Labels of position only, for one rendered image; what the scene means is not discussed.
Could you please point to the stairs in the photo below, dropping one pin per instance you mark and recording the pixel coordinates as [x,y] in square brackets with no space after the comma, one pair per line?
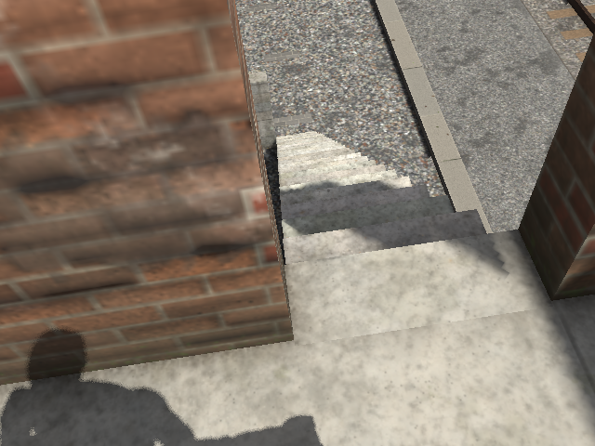
[334,202]

